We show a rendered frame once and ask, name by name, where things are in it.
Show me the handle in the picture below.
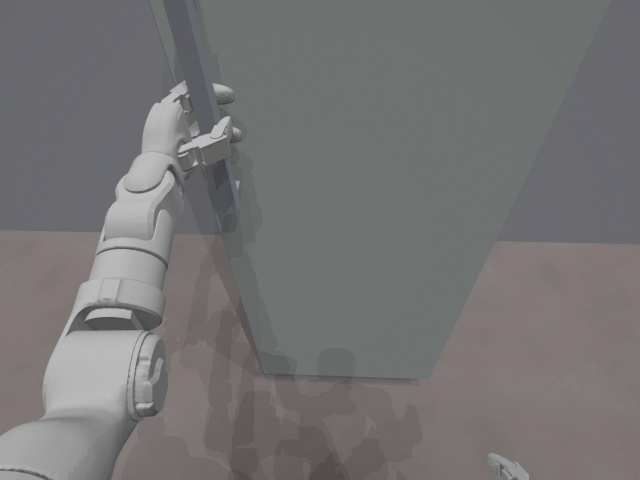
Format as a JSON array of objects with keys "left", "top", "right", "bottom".
[{"left": 162, "top": 0, "right": 241, "bottom": 214}]

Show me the left robot hand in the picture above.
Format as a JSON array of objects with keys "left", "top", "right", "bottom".
[{"left": 141, "top": 80, "right": 242, "bottom": 180}]

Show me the robot left forearm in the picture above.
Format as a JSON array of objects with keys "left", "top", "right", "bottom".
[{"left": 42, "top": 152, "right": 186, "bottom": 412}]

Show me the robot left upper arm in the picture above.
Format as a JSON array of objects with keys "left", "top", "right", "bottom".
[{"left": 0, "top": 330, "right": 168, "bottom": 480}]

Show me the right robot hand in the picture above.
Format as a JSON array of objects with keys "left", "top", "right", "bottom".
[{"left": 487, "top": 453, "right": 529, "bottom": 480}]

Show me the fridge door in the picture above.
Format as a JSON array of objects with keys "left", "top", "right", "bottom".
[{"left": 149, "top": 0, "right": 611, "bottom": 379}]

